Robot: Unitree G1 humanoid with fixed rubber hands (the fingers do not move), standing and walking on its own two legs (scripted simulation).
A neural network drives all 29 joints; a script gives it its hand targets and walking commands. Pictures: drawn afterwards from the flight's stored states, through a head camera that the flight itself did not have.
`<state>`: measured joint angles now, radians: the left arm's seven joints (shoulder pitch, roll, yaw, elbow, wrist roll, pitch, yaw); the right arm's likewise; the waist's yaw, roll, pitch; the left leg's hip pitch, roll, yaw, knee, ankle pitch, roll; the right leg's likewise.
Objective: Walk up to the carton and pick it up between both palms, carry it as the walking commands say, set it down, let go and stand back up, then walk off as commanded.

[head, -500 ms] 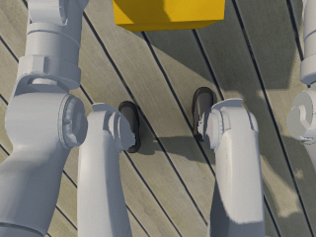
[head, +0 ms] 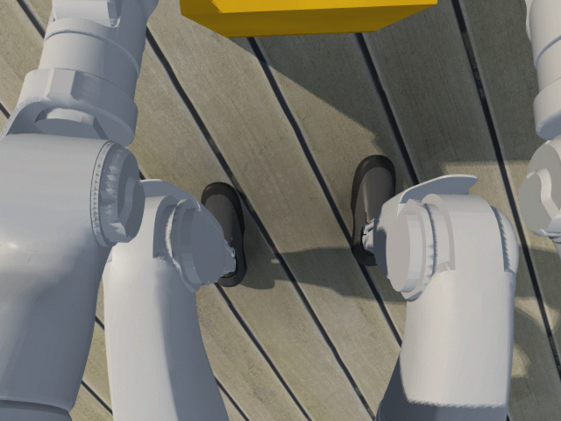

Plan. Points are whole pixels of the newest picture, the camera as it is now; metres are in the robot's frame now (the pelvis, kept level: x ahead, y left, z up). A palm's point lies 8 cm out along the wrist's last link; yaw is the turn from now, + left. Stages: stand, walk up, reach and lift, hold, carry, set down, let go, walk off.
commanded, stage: reach and lift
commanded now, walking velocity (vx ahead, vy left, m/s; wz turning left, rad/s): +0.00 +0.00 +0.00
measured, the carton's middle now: out of the picture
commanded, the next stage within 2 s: none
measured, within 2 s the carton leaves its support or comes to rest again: leaves its support in 1.74 s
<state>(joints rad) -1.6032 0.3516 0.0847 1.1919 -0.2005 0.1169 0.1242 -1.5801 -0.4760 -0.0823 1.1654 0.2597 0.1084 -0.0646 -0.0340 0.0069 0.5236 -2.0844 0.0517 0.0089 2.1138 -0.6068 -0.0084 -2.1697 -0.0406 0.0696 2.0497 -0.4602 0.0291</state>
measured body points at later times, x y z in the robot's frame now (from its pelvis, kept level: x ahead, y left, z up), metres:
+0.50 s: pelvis +0.00 +0.00 -0.02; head +0.40 -0.02 +0.18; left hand +0.58 +0.13 -0.23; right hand +0.56 -0.23 -0.23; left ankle +0.11 +0.13 -0.37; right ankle +0.14 -0.14 -0.37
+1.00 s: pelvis +0.00 +0.00 -0.02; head +0.40 -0.02 +0.18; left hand +0.58 +0.13 -0.23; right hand +0.57 -0.19 -0.23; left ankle +0.11 +0.13 -0.37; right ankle +0.14 -0.14 -0.37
